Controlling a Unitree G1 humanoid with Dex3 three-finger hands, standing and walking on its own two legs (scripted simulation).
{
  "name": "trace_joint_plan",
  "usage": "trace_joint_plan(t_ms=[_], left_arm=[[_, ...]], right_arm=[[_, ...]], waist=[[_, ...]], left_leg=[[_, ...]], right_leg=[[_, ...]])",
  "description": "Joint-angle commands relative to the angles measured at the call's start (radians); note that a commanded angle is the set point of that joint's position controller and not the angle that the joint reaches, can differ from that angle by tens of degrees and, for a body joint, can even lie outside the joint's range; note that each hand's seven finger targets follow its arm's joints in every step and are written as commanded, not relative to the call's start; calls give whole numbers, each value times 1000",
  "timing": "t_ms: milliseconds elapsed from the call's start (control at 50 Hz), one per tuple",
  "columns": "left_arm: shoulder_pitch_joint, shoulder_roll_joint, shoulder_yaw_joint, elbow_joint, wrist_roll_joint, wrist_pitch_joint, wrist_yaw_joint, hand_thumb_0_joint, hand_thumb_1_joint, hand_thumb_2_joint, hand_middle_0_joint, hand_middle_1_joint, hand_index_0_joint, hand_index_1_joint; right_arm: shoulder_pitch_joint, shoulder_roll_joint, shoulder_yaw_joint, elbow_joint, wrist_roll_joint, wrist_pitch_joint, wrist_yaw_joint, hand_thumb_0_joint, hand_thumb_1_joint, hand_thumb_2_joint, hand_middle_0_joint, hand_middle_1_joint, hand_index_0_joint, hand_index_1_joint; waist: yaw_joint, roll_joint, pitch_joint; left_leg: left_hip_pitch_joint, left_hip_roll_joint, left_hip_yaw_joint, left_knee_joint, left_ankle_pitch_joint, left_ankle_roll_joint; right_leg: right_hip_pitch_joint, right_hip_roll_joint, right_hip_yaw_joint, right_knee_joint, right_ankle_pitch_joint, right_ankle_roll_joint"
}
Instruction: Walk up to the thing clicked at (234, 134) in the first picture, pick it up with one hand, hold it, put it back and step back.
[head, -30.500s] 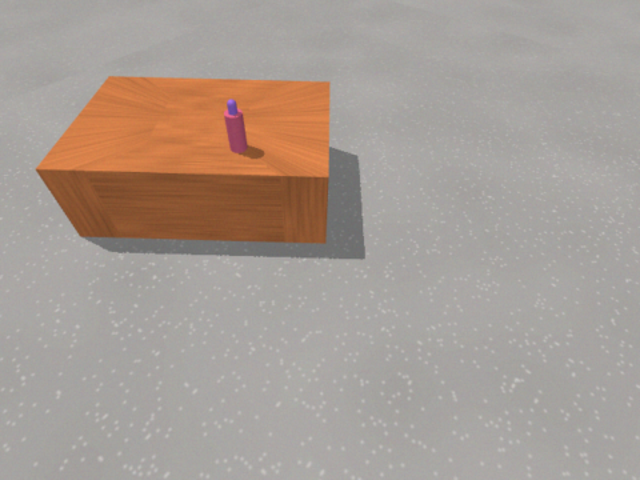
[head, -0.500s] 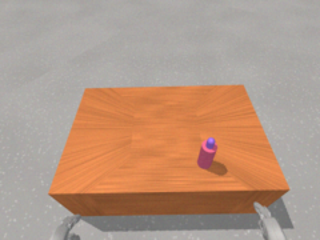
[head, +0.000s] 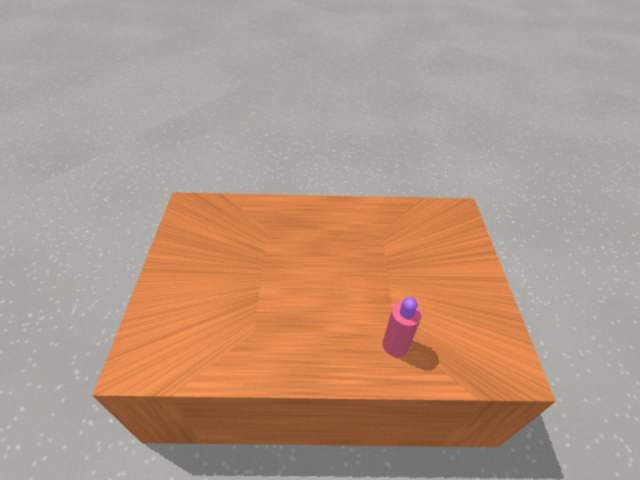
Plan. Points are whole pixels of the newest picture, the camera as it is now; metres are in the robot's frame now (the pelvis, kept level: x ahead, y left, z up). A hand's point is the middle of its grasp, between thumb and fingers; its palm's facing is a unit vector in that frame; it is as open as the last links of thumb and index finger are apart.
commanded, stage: stand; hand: right
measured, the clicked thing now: (402, 324) +0.51 -0.19 -0.32
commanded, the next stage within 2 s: step back in 1.90 s
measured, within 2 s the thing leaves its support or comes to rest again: neither
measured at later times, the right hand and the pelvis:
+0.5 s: hand out of the picture +0.06 -0.23 -0.16, palm faces -0.03 +0.94 -0.34, open 7.3 cm; pelvis +0.01 +0.01 +0.01, yaw +0 degrees
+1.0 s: hand out of the picture +0.09 -0.23 -0.15, palm faces -0.02 +0.93 -0.36, open 7.3 cm; pelvis +0.02 +0.02 +0.01, yaw +0 degrees
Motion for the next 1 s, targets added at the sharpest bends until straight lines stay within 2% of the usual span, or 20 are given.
trace_joint_plan(t_ms=[0,60,140,180,220,260,300,360,520,540,560,640,660,780,840,860,900,960,980], left_arm=[[-50,206,46,-27,0,-21,7,0,900,900,-200,-300,-200,-301],[-43,206,43,-7,2,-22,8,0,900,900,-200,-300,-200,-301],[-72,213,42,7,-2,-23,7,0,900,900,-200,-300,-200,-301],[-75,204,38,13,-6,-22,5,0,900,900,-200,-300,-200,-301],[-59,201,32,22,-7,-23,5,0,900,900,-200,-300,-200,-301],[-79,209,32,21,-6,-28,9,0,900,900,-200,-300,-200,-301],[-77,210,29,28,-8,-27,10,0,900,900,-200,-300,-200,-301],[-72,210,25,38,-9,-27,11,0,900,900,-200,-300,-200,-301],[-87,228,21,44,-11,-32,13,0,900,900,-200,-300,-200,-301],[-73,222,19,44,-9,-33,14,0,900,900,-200,-300,-200,-301],[-77,226,19,45,-11,-35,14,0,900,900,-200,-300,-200,-301],[-88,228,18,40,-13,-36,13,0,900,900,-200,-300,-200,-301],[-78,224,19,39,-12,-35,14,0,900,900,-200,-300,-200,-301],[-87,227,18,36,-14,-35,13,0,900,900,-200,-300,-200,-301],[-87,230,18,31,-13,-39,14,0,900,900,-200,-300,-200,-301],[-90,234,19,31,-14,-38,14,0,900,900,-200,-300,-200,-301],[-92,228,18,33,-16,-36,14,0,900,900,-200,-300,-200,-301],[-93,233,18,29,-15,-37,13,0,900,900,-200,-300,-200,-301],[-97,234,18,29,-14,-37,13,0,900,900,-200,-300,-200,-301]], right_arm=[[-37,-196,-37,-27,-1,-20,-8,0,-900,-900,200,300,200,300],[-62,-200,-38,-18,1,-18,-6,0,-900,-900,200,300,200,300],[-36,-195,-36,9,0,-15,-4,0,-900,-900,200,300,200,300],[-42,-202,-33,14,-1,-17,-4,0,-900,-900,200,300,200,300],[-66,-210,-34,12,4,-22,-2,0,-900,-900,200,300,200,300],[-56,-201,-30,20,1,-21,-3,0,-900,-900,200,300,200,300],[-69,-216,-31,23,3,-22,-3,0,-900,-900,200,300,200,300],[-75,-211,-27,28,6,-23,-2,0,-900,-900,200,300,200,300],[-91,-220,-26,38,9,-14,2,0,-900,-900,200,300,200,300],[-108,-223,-29,33,9,-15,2,0,-900,-900,200,300,200,300],[-100,-223,-27,35,10,-15,3,0,-900,-900,200,300,200,300],[-102,-225,-26,39,11,-19,3,0,-900,-900,200,300,200,300],[-114,-227,-26,36,11,-19,3,0,-900,-900,200,300,200,300],[-133,-238,-27,33,14,-19,4,0,-900,-900,200,300,200,300],[-133,-246,-30,30,16,-20,4,0,-900,-900,200,300,200,300],[-131,-244,-30,32,16,-20,3,0,-900,-900,200,300,200,300],[-128,-240,-26,39,16,-17,5,0,-900,-900,200,300,200,300],[-136,-244,-27,35,16,-17,7,0,-900,-900,200,300,200,300],[-136,-240,-26,37,15,-16,8,0,-900,-900,200,300,200,300]], waist=[[10,50,26],[19,21,14],[2,10,16],[9,35,10],[16,29,-7],[13,4,-32],[12,20,-20],[13,7,-33],[8,3,-19],[16,0,-38],[12,-1,-50],[8,16,-53],[15,17,-64],[14,24,-63],[11,10,-90],[8,7,-86],[11,18,-57],[11,19,-64],[10,12,-57]], left_leg=[[-48,51,-65,-126,-6,56],[-23,46,-63,-120,6,57],[-7,47,-61,-123,-6,58],[-26,51,-68,-145,-1,58],[1,54,-69,-145,19,58],[2,61,-63,-134,99,60],[7,59,-65,-145,87,59],[31,63,-62,-140,152,59],[19,57,-56,-154,114,59],[43,63,-57,-145,146,61],[49,63,-56,-144,182,59],[43,65,-53,-150,206,60],[56,68,-53,-145,231,62],[69,69,-55,-152,242,61],[82,72,-52,-136,303,65],[83,70,-53,-140,304,62],[51,67,-57,-159,231,61],[54,69,-58,-159,241,63],[44,65,-60,-168,209,60]], right_leg=[[-15,-92,103,-134,-8,-20],[-26,-100,106,-158,-34,-17],[-43,-106,113,-177,-66,-18],[-3,-100,97,-150,-3,-16],[-9,-103,98,-154,10,-13],[29,-116,100,-148,88,-13],[19,-113,95,-153,83,-9],[31,-117,88,-145,146,-8],[33,-125,93,-170,116,-1],[35,-129,90,-168,148,-2],[46,-131,90,-162,181,-1],[67,-133,87,-158,214,2],[67,-133,82,-153,237,2],[58,-134,78,-159,220,7],[81,-142,74,-152,296,8],[79,-141,74,-153,299,8],[76,-137,71,-165,229,12],[81,-140,71,-170,231,12],[76,-138,67,-170,196,12]])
